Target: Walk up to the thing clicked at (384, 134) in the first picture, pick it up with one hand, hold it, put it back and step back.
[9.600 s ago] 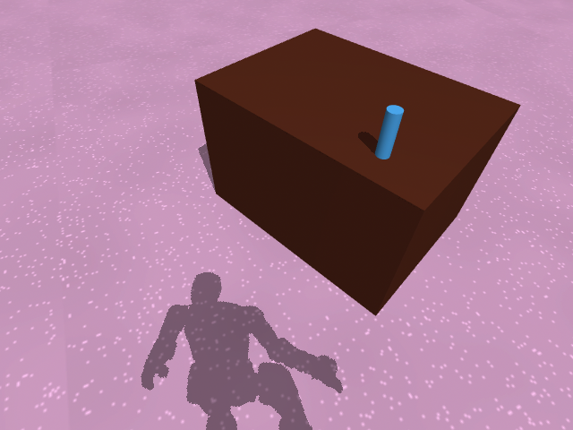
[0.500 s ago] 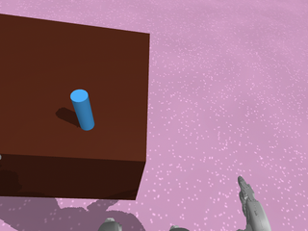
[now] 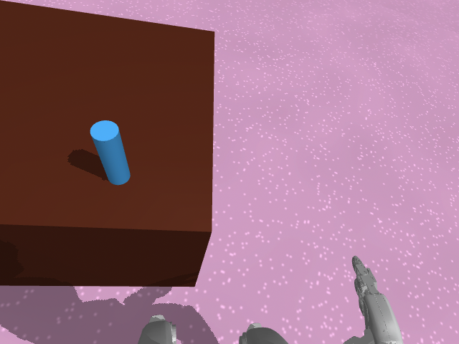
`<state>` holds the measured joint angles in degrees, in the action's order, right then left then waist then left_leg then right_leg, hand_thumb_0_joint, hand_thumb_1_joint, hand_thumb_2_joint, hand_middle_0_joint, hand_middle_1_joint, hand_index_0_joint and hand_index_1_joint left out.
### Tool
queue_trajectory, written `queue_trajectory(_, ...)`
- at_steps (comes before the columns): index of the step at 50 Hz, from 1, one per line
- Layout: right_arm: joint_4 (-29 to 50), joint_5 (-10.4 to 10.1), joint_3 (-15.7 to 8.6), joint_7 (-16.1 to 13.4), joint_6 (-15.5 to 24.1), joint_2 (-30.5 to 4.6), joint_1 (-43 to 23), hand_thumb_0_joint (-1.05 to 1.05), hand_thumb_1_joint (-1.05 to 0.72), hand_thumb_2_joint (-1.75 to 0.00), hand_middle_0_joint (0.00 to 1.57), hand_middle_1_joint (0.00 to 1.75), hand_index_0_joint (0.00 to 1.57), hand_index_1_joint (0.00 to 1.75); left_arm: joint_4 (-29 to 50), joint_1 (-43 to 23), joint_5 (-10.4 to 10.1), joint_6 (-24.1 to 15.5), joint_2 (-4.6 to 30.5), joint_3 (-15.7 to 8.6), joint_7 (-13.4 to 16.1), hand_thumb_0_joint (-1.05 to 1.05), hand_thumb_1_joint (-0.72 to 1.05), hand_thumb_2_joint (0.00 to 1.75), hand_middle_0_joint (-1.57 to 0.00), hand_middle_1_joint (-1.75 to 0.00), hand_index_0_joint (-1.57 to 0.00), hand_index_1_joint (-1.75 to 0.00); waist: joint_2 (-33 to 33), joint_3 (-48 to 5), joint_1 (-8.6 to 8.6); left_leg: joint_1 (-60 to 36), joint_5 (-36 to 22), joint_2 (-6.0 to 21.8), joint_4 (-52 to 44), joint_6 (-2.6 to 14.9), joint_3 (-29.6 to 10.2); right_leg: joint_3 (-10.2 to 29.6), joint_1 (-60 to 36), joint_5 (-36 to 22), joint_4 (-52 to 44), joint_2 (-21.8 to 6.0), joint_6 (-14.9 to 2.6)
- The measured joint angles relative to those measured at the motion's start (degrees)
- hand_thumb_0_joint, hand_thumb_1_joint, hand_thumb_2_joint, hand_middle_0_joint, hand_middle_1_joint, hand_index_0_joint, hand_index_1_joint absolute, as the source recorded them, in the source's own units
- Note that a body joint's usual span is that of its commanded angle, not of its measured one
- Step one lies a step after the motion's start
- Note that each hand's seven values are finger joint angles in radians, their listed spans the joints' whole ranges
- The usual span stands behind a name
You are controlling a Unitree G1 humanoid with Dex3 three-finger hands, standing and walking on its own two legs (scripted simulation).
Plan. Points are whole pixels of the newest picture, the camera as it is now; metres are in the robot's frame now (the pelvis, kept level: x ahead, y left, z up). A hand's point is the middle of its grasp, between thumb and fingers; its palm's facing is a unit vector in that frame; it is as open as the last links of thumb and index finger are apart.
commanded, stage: go down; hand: left
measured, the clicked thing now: (112, 155) +0.48 +0.20 -0.02
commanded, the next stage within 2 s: approach in 0.66 s
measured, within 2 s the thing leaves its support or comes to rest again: neither
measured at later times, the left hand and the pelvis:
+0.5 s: hand out of the picture +0.38 +0.38 +0.08, palm faces +0.20 -0.98 +0.01, open 17.5 cm; pelvis +0.01 +0.00 +0.00, yaw +0 degrees
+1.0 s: hand out of the picture +0.39 +0.37 +0.05, palm faces +0.17 -0.98 +0.03, open 17.7 cm; pelvis +0.00 +0.00 -0.01, yaw +0 degrees
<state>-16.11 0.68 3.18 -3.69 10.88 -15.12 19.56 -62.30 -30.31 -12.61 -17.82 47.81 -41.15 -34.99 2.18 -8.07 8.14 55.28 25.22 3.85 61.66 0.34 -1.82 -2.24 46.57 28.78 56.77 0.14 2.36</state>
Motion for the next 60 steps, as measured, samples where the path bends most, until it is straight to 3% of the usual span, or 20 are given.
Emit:
queue_trajectory(9,0.3,0.1,0.1,0.1,0.1,0.2,0.3,-0.01,0.52,-0.06,0.05,0.05,0.06,0.05,0.5,-0.3,0.2,1.0,0.1,0.6,-0.1,-0.02,-0.57,0.08,-0.06,-0.05,-0.05,-0.06,-0.1,-0.6,0.21,0.2,0.4,0.0,0.1,0.06,0.0,0.0,0.0,0.2,-0.3,0.0,0.05)
queue_trajectory(23,0.1,0.0,-0.5,0.1,-0.3,-0.1,1.0,-0.01,0.52,-0.06,0.05,0.05,0.06,0.05,3.8,3.6,-0.6,1.1,-2.5,-0.4,-0.2,-0.02,-0.57,0.08,-0.06,-0.06,-0.05,-0.06,-0.3,-0.7,-0.49,-1.3,0.8,-0.1,-0.6,0.01,0.2,0.2,-1.3,0.6,-0.9,-0.1,0.08)
queue_trajectory(35,0.3,0.1,-0.6,0.1,0.2,-0.1,0.4,-0.01,0.51,-0.06,0.05,0.05,0.06,0.05,3.5,2.9,-0.7,0.7,-2.5,0.2,-0.7,-0.02,-0.59,0.08,-0.06,-0.06,-0.05,-0.07,0.3,-0.4,-0.57,-1.1,0.5,-0.3,-0.3,-0.12,-0.3,-0.3,-1.3,0.7,-0.3,-0.3,-0.04)
queue_trajectory(42,0.8,0.0,-1.0,0.1,0.1,-0.5,0.4,-0.01,0.52,-0.06,0.05,0.05,0.06,0.05,1.1,1.3,-0.4,0.2,-0.4,-0.3,-0.5,-0.02,-0.6,0.08,-0.06,-0.07,-0.05,-0.07,0.4,-0.2,0.13,-0.3,0.2,-0.3,0.0,-0.15,-0.4,-0.3,-0.5,0.4,0.1,-0.2,-0.14)
queue_trajectory(49,1.7,0.3,-0.1,0.6,0.1,-0.2,0.1,-0.01,0.54,-0.06,0.05,0.05,0.06,0.05,-2.2,-1.4,-0.9,-1.4,-0.7,3.0,0.1,-0.01,-0.6,0.07,-0.06,-0.07,-0.04,-0.08,0.3,-0.1,0.25,2.9,0.2,-0.4,1.6,-0.18,-0.6,-0.5,2.8,0.7,2.1,-0.2,-0.22)
queue_trajectory(54,4.4,0.9,0.1,1.6,0.0,0.0,0.0,-0.01,0.55,-0.05,0.05,0.05,0.06,0.05,-2.2,-2.7,-0.6,-3.0,-4.5,5.5,2.2,-0.01,-0.61,0.07,-0.06,-0.06,-0.04,-0.07,0.5,0.2,1.09,5.8,0.5,-0.4,3.6,-0.16,-0.8,-0.5,5.7,1.3,4.3,-0.3,-0.14)
queue_trajectory(60,8.9,1.7,-1.2,2.8,-0.8,-0.5,0.4,-0.01,0.55,-0.05,0.06,0.05,0.06,0.05,-0.8,-4.7,1.2,-5.7,-9.6,8.0,7.1,-0.01,-0.61,0.06,-0.06,-0.06,-0.05,-0.07,1.3,0.4,3.37,9.8,1.4,-0.1,7.0,-0.21,-0.8,-0.4,9.9,2.3,8.0,0.0,-0.17)
